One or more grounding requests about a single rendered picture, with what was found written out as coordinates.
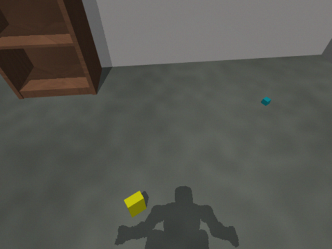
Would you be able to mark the bookshelf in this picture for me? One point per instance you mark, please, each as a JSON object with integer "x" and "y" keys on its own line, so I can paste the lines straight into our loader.
{"x": 47, "y": 48}

